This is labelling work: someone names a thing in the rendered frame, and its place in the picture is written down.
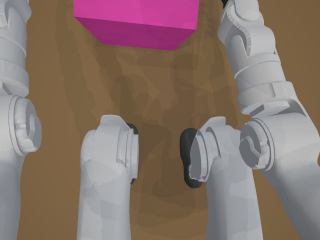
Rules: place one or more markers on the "robot right forearm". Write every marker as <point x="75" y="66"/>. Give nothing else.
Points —
<point x="256" y="66"/>

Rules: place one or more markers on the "right robot upper arm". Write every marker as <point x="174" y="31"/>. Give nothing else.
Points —
<point x="285" y="149"/>

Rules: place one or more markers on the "right robot shin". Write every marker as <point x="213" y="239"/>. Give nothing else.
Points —
<point x="214" y="121"/>

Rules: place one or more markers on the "left robot upper arm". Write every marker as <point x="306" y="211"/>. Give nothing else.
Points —
<point x="20" y="133"/>

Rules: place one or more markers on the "robot left forearm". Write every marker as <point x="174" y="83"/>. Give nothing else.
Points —
<point x="14" y="14"/>

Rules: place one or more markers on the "carton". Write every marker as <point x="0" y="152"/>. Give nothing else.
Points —
<point x="151" y="24"/>

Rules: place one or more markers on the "left robot foot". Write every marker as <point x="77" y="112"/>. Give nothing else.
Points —
<point x="135" y="132"/>

